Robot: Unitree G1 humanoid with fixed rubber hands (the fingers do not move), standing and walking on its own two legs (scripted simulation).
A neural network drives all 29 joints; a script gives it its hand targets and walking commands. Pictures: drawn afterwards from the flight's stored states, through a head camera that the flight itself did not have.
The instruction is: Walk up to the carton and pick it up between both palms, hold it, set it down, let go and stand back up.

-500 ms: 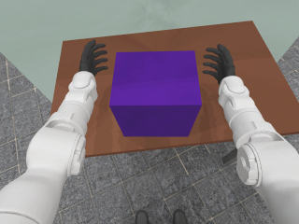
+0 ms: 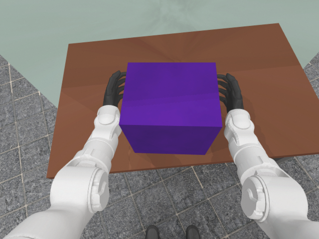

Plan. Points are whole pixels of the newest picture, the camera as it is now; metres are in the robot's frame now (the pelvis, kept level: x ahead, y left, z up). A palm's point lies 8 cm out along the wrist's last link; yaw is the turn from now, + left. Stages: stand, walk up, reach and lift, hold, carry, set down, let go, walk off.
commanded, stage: reach and lift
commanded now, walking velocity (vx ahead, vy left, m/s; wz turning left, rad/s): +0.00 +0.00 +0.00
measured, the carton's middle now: (170, 113) +0.43 -0.02 -0.02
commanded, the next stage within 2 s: none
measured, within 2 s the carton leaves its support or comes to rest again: leaves its support in 1.86 s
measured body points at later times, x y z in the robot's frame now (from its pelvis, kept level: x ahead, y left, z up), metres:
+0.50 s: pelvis +0.02 +0.00 +0.01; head +0.13 -0.01 +0.44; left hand +0.45 +0.13 +0.01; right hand +0.44 -0.17 +0.00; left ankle -0.01 +0.10 -0.74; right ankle -0.02 -0.12 -0.74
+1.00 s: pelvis +0.02 -0.01 +0.01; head +0.13 -0.02 +0.44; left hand +0.45 +0.13 +0.01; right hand +0.44 -0.17 +0.00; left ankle -0.01 +0.09 -0.74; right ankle -0.02 -0.12 -0.74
